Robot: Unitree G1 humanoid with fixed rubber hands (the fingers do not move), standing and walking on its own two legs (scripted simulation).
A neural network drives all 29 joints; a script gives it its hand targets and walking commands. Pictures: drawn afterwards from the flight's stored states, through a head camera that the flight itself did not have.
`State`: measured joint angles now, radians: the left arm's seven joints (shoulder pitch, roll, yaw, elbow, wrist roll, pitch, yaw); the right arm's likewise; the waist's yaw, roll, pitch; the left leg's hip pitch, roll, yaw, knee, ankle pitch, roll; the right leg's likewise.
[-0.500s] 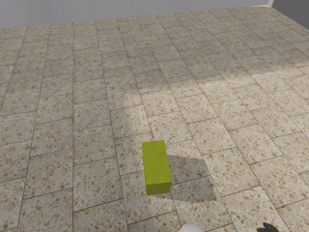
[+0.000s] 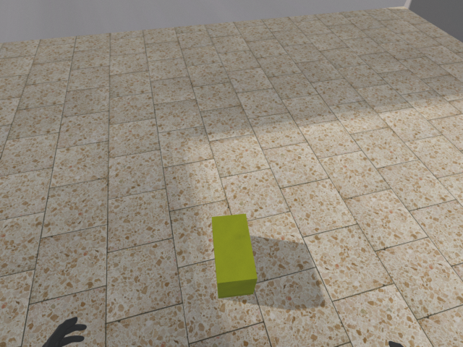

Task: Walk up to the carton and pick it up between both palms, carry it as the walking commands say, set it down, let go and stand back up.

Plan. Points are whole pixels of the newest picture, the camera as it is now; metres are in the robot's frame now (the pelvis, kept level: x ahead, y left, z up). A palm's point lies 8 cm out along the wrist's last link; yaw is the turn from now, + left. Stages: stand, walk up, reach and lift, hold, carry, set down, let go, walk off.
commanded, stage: walk up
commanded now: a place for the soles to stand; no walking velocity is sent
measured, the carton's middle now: (232, 255) +0.55 -0.02 -0.66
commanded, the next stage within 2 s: none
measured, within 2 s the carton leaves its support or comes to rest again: neither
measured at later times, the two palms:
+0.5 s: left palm out of the picture +0.12 +0.28 -0.09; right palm out of the picture +0.06 -0.36 -0.10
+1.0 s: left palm out of the picture +0.08 +0.29 -0.11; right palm out of the picture +0.12 -0.32 -0.09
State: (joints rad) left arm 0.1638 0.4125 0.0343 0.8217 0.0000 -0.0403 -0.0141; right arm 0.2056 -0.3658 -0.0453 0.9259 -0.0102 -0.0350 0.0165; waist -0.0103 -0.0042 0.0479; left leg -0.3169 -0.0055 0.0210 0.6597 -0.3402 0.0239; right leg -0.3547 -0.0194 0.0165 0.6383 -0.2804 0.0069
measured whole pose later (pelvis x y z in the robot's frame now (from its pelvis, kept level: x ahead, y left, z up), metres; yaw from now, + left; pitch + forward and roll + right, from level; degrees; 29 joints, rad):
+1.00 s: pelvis +0.03 -0.02 +0.00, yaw +1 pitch -2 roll -1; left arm 0.26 0.40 0.03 0.88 0.00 0.01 -0.02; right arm 0.21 -0.36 -0.05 0.91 -0.02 -0.05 -0.01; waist 0.02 -0.03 0.07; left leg -0.38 0.01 0.01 0.63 -0.22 0.03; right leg -0.30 -0.02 -0.02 0.74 -0.48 -0.02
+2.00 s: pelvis +0.05 -0.03 +0.00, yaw +1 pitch -1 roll +0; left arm 0.13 0.40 0.03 0.89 0.00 0.00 -0.02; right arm 0.21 -0.37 -0.05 0.99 -0.02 -0.05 0.00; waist 0.00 -0.03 0.04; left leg -0.38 0.01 0.01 0.63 -0.24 0.00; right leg -0.29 -0.03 -0.02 0.66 -0.37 0.00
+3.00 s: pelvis +0.02 -0.03 -0.04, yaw -1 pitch +18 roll -1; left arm -0.49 0.23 0.17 0.69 0.00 0.20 0.04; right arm -0.50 -0.23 -0.10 0.78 0.00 0.19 0.00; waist 0.04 -0.03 0.13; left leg -0.94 0.03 0.01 0.90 -0.27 0.00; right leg -0.85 -0.01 0.00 0.94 -0.40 0.02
